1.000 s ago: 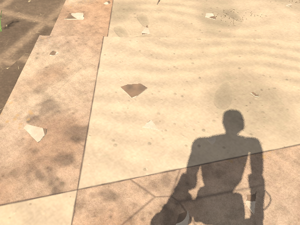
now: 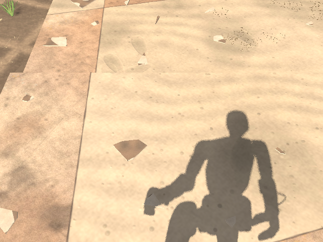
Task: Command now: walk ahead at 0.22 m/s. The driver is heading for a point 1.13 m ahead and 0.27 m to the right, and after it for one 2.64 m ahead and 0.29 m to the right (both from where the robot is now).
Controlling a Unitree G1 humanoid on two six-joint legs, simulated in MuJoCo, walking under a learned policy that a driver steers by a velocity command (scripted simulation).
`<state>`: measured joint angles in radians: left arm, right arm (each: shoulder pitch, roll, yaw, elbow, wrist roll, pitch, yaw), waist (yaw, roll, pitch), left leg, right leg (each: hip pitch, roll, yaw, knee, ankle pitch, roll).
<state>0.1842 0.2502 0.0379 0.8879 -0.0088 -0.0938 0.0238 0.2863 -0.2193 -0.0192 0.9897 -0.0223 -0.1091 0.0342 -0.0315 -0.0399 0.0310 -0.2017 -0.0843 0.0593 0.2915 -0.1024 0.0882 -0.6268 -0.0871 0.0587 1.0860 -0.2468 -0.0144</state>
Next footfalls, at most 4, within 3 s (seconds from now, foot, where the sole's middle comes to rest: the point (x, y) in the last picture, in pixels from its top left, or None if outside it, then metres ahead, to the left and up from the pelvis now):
0.20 right None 0.21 -0.14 -0.78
1.28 left None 0.47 0.03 -0.78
1.74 right None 0.36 -0.21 -0.78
2.26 left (194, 178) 0.77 -0.16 -0.78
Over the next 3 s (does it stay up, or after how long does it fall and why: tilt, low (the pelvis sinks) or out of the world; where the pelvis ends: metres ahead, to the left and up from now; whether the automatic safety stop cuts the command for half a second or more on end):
stays up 0.96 -0.30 0.00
